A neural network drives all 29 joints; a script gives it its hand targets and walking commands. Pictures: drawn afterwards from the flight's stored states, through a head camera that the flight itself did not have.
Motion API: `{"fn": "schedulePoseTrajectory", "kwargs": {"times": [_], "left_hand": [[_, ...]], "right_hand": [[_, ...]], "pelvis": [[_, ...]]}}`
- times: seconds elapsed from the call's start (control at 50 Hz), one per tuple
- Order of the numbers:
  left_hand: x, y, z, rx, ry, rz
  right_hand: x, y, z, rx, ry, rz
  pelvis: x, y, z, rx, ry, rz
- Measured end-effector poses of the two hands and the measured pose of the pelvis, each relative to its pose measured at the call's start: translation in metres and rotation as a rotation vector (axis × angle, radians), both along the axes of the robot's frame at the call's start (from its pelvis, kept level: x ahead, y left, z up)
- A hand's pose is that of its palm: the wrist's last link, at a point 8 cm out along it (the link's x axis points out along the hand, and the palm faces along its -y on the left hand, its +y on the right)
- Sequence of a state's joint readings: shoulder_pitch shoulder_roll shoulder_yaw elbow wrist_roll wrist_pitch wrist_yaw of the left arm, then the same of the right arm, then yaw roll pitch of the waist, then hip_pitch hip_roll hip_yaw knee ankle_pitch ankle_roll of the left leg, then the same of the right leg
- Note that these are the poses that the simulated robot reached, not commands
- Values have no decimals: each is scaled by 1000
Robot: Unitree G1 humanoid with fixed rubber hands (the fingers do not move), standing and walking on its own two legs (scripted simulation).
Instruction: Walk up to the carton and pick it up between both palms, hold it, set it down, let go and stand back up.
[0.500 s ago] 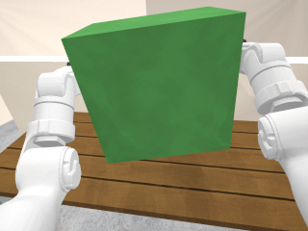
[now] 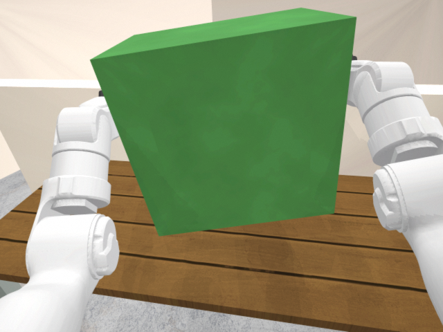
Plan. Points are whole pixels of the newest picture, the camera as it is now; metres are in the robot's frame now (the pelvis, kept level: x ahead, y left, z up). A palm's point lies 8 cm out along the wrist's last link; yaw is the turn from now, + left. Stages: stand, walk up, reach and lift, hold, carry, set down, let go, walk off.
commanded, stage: hold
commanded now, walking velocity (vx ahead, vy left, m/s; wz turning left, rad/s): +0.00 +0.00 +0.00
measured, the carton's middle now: (230, 121) +0.35 -0.03 +0.30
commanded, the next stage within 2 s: none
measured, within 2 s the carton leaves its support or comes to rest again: neither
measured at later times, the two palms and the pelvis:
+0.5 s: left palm (112, 112) +0.37 +0.17 +0.32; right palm (342, 83) +0.36 -0.21 +0.35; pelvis +0.00 +0.00 +0.00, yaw +0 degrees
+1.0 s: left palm (111, 111) +0.37 +0.17 +0.32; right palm (341, 81) +0.36 -0.21 +0.35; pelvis +0.00 +0.00 +0.00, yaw +1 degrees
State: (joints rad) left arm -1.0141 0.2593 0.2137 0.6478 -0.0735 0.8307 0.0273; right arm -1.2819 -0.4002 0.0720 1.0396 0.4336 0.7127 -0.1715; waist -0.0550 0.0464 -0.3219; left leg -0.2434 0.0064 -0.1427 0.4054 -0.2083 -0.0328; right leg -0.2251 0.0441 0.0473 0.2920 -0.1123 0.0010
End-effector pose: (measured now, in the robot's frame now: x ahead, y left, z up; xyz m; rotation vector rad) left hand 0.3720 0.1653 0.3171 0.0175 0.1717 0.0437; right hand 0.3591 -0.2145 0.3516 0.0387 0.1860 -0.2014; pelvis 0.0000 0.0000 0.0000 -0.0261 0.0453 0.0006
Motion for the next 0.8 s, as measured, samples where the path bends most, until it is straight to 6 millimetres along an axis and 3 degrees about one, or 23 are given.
{"fn": "schedulePoseTrajectory", "kwargs": {"times": [0.8], "left_hand": [[1, -2, 1, -10, 10, 1]], "right_hand": [[0, -2, -2, 2, 10, -4]], "pelvis": [[-2, -1, 0, 1, -5, 4]]}}
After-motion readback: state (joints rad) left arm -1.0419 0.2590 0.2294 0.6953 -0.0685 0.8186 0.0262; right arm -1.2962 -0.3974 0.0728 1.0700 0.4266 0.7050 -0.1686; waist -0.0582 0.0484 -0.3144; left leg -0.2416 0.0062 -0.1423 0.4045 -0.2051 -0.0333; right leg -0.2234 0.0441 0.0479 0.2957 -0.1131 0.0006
